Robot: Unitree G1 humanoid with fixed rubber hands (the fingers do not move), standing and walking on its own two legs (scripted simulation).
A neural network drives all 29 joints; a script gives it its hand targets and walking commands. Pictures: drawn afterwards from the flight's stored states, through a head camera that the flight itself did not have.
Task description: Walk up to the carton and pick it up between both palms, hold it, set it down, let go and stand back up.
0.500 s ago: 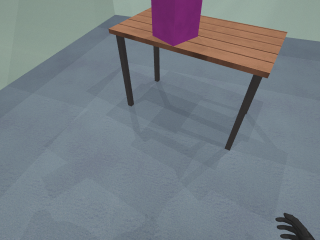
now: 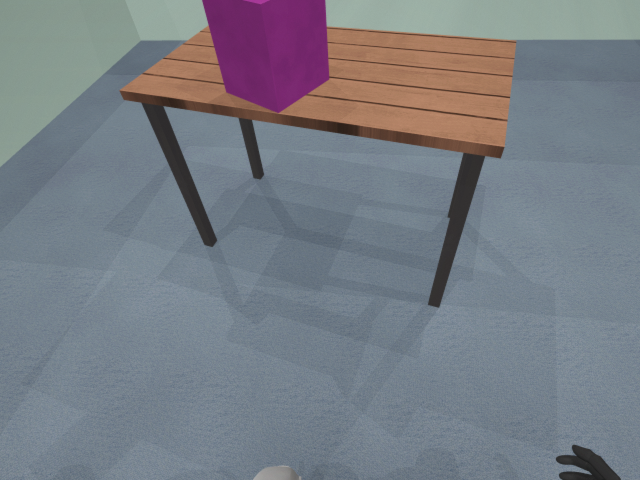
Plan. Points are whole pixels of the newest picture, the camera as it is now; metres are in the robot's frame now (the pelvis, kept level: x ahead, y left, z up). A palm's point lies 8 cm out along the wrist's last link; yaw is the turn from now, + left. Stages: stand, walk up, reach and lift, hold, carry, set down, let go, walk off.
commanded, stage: walk up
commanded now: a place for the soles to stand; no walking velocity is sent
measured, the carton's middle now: (270, 39) +1.09 +0.18 +0.08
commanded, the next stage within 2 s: none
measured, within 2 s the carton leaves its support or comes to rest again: neither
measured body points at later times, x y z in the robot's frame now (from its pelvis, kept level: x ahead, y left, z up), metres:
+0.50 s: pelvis +0.13 +0.09 +0.00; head +0.14 +0.07 +0.45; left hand +0.28 +0.40 -0.09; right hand +0.14 -0.24 -0.10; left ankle +0.10 +0.17 -0.73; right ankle +0.16 -0.06 -0.71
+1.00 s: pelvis +0.24 +0.18 -0.01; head +0.24 +0.17 +0.44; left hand +0.37 +0.49 -0.11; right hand +0.24 -0.16 -0.11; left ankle +0.30 +0.28 -0.73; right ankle +0.20 +0.02 -0.67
